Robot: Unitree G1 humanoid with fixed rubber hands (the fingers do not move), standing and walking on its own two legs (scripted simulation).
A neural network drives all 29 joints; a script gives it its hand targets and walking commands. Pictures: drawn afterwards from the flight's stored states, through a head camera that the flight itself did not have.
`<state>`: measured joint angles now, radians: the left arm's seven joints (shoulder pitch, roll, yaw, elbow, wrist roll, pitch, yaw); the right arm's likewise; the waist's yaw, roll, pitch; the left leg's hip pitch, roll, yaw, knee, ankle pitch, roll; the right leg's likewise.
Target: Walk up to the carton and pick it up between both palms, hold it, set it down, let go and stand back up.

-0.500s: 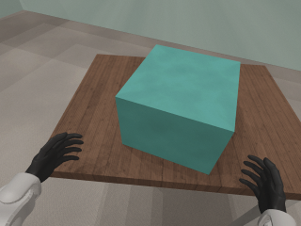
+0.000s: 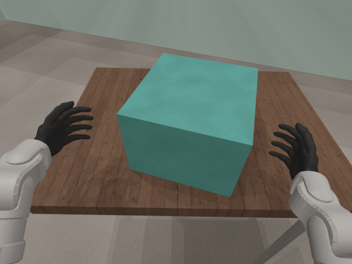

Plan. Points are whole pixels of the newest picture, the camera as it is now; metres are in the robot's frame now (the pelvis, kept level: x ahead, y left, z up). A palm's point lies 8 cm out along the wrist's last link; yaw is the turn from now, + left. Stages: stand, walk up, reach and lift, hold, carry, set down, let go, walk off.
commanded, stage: reach and lift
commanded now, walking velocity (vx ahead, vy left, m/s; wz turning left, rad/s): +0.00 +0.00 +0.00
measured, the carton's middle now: (193, 119) +0.46 -0.02 +0.09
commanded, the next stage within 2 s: none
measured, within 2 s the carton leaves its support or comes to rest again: neither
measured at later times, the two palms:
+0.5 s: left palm (60, 100) +0.39 +0.26 +0.21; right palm (304, 135) +0.32 -0.21 +0.18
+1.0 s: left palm (75, 69) +0.44 +0.24 +0.24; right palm (305, 105) +0.37 -0.22 +0.22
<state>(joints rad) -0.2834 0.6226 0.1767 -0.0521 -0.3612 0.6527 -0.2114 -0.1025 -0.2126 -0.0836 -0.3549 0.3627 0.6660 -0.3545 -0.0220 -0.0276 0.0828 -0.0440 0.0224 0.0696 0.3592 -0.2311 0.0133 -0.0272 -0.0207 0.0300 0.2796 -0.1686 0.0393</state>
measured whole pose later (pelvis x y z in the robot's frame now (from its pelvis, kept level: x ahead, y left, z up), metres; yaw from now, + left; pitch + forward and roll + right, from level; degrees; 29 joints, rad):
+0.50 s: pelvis -0.01 +0.00 +0.00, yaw +1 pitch -2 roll -1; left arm -0.70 0.69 0.09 0.36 -0.37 0.66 -0.20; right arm -0.49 -0.24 -0.08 0.03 0.42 0.65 -0.33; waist -0.11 -0.06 0.03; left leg -0.14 0.02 0.05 0.38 -0.21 0.02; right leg -0.11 -0.02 0.02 0.29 -0.14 0.04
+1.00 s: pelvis -0.02 +0.00 +0.00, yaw +2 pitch +2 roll -2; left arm -1.13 0.69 -0.10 0.93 -0.39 0.49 -0.18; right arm -0.88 -0.24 -0.09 0.54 0.38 0.53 -0.24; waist -0.19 -0.05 -0.03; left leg -0.24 0.02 0.02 0.42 -0.21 0.02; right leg -0.18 -0.02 -0.01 0.29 -0.13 0.04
